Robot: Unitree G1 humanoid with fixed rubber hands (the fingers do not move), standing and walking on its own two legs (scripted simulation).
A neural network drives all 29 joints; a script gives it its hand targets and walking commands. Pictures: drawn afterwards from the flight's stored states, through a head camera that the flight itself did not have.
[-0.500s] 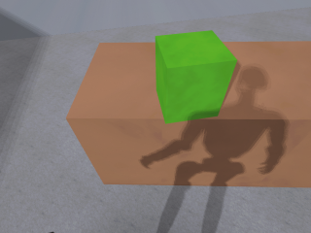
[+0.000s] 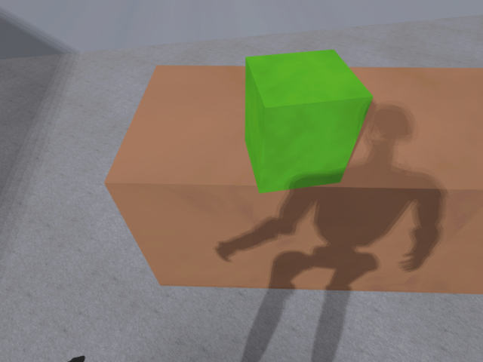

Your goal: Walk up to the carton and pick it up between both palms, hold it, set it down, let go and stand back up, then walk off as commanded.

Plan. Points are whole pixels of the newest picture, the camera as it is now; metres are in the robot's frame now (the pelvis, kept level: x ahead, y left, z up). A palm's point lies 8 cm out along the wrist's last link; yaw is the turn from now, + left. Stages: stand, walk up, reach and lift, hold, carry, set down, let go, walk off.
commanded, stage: walk up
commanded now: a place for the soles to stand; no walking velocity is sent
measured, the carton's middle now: (295, 123) +0.64 -0.10 +0.04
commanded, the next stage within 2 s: none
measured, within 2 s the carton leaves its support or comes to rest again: neither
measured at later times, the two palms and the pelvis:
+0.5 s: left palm out of the picture +0.09 +0.32 -0.09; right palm out of the picture +0.06 -0.31 -0.11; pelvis +0.00 +0.00 +0.00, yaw +0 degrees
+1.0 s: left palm out of the picture +0.10 +0.32 -0.10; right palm out of the picture +0.06 -0.31 -0.11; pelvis +0.00 +0.00 +0.00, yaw +0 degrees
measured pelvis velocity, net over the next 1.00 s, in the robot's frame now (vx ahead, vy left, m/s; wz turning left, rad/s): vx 0.00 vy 0.00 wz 0.01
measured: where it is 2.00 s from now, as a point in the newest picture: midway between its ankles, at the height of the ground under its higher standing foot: outside the picture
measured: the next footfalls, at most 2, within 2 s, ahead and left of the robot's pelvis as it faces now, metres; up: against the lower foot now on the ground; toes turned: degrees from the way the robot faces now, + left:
none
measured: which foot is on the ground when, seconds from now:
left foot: down 0.00-1.00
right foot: down 0.00-1.00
